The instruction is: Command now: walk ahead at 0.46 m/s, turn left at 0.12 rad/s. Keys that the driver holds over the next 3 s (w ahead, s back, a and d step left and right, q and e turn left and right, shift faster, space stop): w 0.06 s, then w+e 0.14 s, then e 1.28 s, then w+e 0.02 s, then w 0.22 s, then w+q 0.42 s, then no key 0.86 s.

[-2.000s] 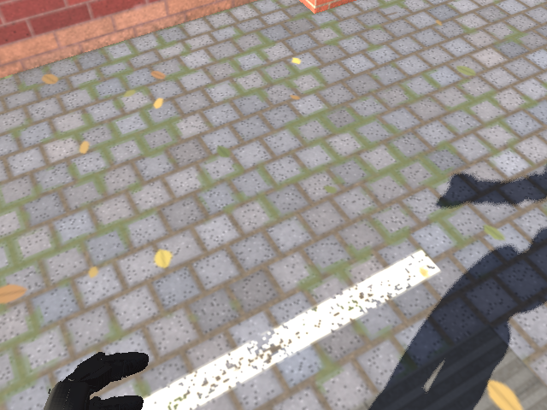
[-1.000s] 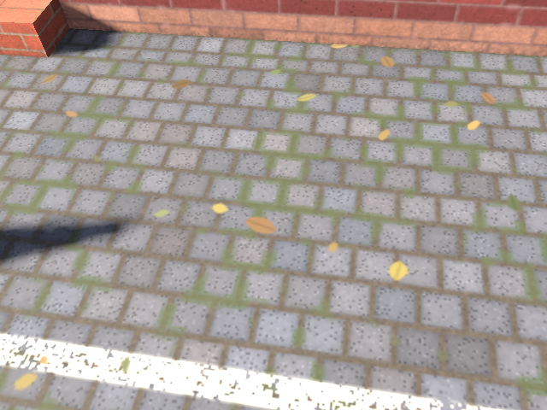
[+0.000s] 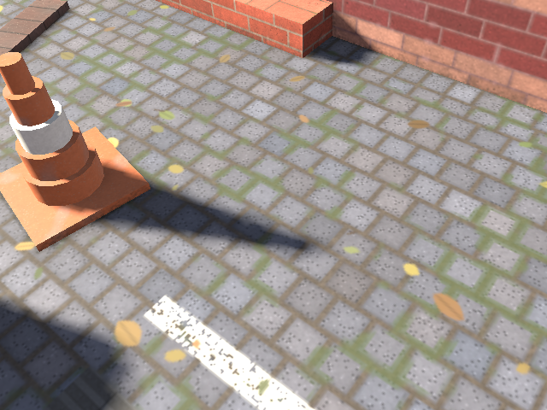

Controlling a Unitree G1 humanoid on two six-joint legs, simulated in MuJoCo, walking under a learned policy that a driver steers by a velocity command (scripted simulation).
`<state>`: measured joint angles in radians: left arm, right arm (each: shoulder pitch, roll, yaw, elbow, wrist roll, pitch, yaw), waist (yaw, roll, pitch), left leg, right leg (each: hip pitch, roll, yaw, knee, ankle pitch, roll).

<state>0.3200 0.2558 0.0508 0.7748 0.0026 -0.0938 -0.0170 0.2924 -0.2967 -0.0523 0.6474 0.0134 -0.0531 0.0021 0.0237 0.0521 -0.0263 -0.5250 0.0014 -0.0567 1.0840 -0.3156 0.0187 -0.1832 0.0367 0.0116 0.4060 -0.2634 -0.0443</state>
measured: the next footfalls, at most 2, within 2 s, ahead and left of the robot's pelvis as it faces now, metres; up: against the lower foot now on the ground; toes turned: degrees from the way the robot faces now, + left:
left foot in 0.28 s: +0.33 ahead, +0.15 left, +0.00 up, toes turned -4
right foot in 0.72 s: +0.33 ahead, -0.12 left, +0.00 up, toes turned -21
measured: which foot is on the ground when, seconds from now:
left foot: up 0.00-0.26, down 0.28-0.72, up 0.74-1.00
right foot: down 0.00-0.30, up 0.32-0.70, down 0.72-1.00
